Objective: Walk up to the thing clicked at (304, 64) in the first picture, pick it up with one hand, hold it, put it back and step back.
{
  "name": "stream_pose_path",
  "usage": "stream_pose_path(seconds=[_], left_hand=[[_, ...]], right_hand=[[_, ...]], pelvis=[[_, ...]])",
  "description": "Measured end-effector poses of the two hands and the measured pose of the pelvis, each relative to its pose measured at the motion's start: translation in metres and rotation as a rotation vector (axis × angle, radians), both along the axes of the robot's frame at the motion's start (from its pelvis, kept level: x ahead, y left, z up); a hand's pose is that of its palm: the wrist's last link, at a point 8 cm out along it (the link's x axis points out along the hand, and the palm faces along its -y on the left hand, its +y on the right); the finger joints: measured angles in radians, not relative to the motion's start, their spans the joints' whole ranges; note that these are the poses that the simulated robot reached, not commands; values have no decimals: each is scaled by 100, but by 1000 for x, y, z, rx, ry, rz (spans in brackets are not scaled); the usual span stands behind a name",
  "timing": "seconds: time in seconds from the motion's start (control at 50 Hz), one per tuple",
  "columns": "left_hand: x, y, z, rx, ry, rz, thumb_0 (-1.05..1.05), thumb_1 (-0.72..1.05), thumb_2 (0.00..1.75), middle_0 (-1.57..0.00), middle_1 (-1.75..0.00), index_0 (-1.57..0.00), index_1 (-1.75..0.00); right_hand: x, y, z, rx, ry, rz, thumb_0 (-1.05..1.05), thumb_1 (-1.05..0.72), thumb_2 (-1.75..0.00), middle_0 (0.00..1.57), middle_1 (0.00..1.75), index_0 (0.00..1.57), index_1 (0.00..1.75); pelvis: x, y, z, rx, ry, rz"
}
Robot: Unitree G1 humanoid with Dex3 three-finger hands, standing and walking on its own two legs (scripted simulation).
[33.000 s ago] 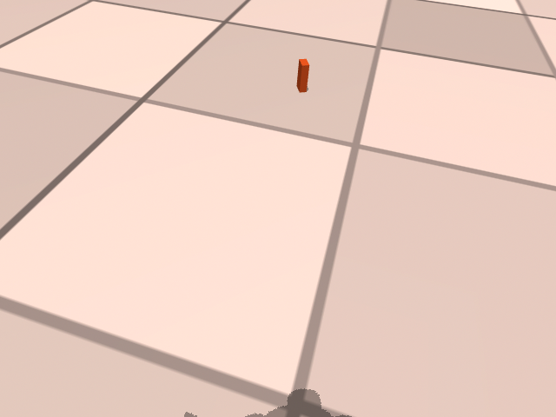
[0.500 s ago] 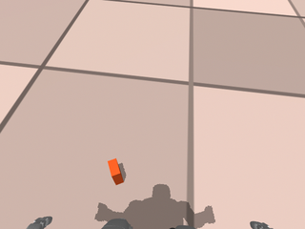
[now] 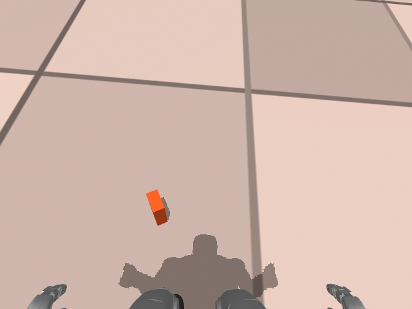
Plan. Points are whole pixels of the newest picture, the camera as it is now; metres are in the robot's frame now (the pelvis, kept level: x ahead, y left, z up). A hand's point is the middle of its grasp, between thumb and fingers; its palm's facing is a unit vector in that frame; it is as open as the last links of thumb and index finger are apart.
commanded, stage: step back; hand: left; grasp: from the side
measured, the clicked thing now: (157, 208) +0.52 +0.17 -0.66
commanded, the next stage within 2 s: none
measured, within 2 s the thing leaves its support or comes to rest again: neither
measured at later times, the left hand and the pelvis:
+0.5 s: hand out of the picture -0.01 +0.26 -0.15, palm faces +0.04 -0.94 -0.35, open 7.4 cm; pelvis -0.14 +0.00 -0.01, yaw +3 degrees
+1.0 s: hand out of the picture -0.22 +0.22 -0.14, palm faces -0.01 -0.92 -0.40, open 7.4 cm; pelvis -0.29 -0.05 +0.00, yaw -1 degrees
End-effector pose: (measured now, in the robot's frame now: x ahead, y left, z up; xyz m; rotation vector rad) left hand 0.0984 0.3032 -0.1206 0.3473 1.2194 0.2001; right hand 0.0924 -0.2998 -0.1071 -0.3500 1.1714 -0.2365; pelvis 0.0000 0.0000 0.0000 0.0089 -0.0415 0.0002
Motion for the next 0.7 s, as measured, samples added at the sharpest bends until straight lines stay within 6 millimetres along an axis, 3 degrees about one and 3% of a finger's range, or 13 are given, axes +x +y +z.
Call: stream_pose_path(seconds=[0.12,0.28,0.38,0.46,0.58,0.7], left_hand=[[-35,-9,15,33,-26,-2,1,90,90,-20,-30,-20,-30],[-73,-14,33,41,-88,32,1,90,90,-20,-30,-20,-30],[-87,-11,29,27,-139,12,1,90,90,-20,-30,-20,-30],[-106,-1,12,-2,-171,15,1,90,90,-20,-30,-20,-30],[-157,4,6,-39,-107,49,1,90,90,-20,-30,-20,-30],[-212,9,8,-25,-67,78,1,90,90,-20,-30,-20,-30]], right_hand=[[-14,-11,-15,50,-38,-5,1,-90,-90,20,30,21,30],[-51,-25,1,26,-6,46,1,-90,-90,20,30,21,30],[-86,-31,2,-31,38,67,1,-91,-90,20,30,20,30],[-117,-22,1,-63,53,86,1,-91,-90,20,30,20,30],[-168,-4,21,-51,59,84,1,-90,-90,20,30,21,30],[-184,-7,32,-61,11,95,1,-90,-90,21,31,21,30]], pelvis=[[-26,-12,-4,-24,-22,2],[-64,-19,9,33,8,11],[-96,-12,4,8,20,50],[-126,-3,-7,-4,3,84],[-158,1,6,-36,-14,82],[-190,-6,11,-39,11,41]])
